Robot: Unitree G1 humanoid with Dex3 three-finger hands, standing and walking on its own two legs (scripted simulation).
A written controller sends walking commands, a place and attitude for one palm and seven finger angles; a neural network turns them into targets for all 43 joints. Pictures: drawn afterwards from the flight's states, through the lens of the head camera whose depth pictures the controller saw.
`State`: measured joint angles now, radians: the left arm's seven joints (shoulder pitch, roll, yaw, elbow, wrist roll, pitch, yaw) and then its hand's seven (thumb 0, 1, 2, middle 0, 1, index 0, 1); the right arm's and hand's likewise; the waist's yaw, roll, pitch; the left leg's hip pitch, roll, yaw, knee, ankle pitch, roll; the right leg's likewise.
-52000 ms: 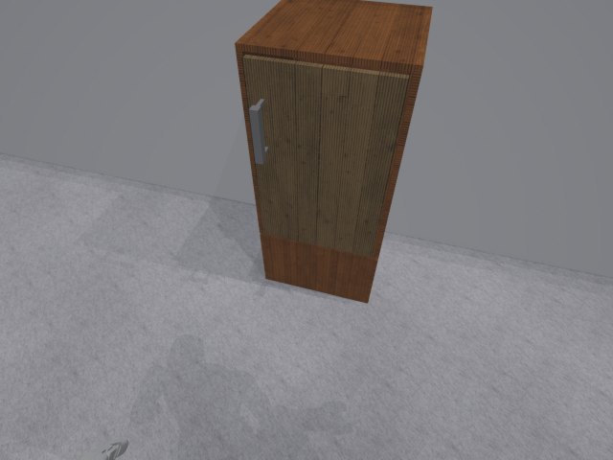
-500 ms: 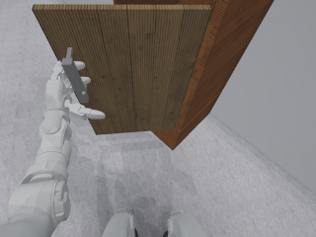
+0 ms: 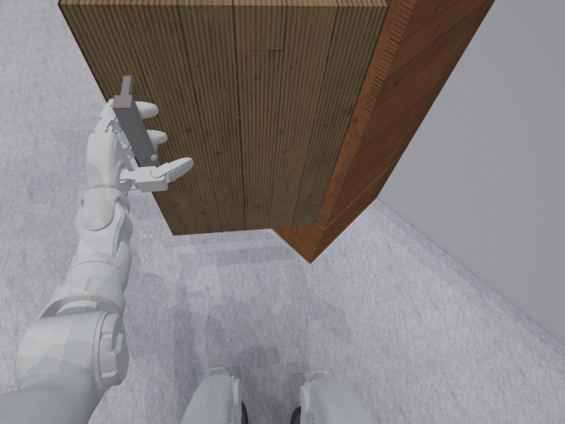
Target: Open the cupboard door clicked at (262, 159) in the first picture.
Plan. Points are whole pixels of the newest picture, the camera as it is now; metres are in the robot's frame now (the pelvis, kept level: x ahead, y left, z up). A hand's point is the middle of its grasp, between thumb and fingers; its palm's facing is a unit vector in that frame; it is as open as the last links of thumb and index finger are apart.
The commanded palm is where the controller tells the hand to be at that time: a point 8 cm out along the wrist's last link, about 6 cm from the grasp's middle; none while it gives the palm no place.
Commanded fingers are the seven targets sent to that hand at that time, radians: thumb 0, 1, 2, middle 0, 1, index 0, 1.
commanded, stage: close the thumb around the handle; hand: left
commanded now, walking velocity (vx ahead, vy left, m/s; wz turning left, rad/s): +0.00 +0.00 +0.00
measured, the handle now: (141, 130) +0.53 +0.19 +0.05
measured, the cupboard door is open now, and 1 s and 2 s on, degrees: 51 77 95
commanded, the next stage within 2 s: pull the door open along its arc in 0.34 s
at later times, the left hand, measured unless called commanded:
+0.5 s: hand (155, 156) +0.48 +0.17 +0.05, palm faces +0.08 -1.00 -0.02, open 5.7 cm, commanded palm +0.44 +0.21 +0.05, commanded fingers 0.00 0.90 0.90 -0.40 -1.35 -0.40 -1.35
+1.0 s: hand (191, 246) +0.34 +0.10 +0.06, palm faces +0.12 -0.99 +0.09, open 6.2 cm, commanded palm +0.27 +0.19 +0.05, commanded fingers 0.00 0.90 0.90 -0.40 -1.35 -0.40 -1.35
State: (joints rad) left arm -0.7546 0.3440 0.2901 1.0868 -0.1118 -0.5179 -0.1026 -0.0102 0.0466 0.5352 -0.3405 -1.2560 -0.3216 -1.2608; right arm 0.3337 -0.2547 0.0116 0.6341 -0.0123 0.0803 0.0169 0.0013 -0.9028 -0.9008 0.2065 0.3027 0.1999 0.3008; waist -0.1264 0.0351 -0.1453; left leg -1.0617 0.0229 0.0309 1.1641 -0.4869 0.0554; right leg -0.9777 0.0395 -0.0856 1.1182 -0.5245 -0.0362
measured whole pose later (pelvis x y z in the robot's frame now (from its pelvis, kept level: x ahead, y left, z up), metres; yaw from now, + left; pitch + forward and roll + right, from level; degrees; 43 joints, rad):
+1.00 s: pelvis +0.02 -0.01 +0.02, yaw -1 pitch +17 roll -1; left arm 0.02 0.04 0.02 0.30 -0.15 -0.45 0.09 0.03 0.67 0.71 -0.34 -1.33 -0.36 -1.31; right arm 0.26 -0.22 -0.01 0.51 -0.01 0.06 0.06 0.01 -0.90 -0.90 0.20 0.30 0.20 0.30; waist -0.04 0.02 -0.17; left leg -0.85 0.02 0.08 1.05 -0.49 0.04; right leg -0.81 0.04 -0.03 1.04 -0.53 -0.04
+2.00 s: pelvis +0.01 -0.07 +0.01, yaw +3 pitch +16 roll +3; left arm 0.25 -0.09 -0.21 0.10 0.06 -0.34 0.51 0.00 0.07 0.54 -0.34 -1.26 -0.37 -1.27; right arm 0.19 -0.19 0.00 0.56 -0.07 -0.06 0.01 0.01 -0.90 -0.90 0.20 0.30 0.20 0.30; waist -0.01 0.04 -0.19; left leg -0.88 -0.03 -0.07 1.08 -0.48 -0.03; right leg -0.83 0.05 -0.11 1.12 -0.57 -0.13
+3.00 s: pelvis +0.00 +0.00 +0.00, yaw -1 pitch +14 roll -1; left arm 0.36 0.00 -0.38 -0.06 0.08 -0.32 0.26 -0.02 -0.50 0.30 -0.19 -0.32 -0.21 -0.34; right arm 0.25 -0.18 0.04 0.40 -0.02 0.01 0.05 0.01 -0.90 -0.90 0.21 0.30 0.20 0.30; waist -0.01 0.04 -0.17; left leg -0.89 -0.04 0.00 1.17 -0.51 0.04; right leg -0.83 0.03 -0.04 1.16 -0.57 -0.03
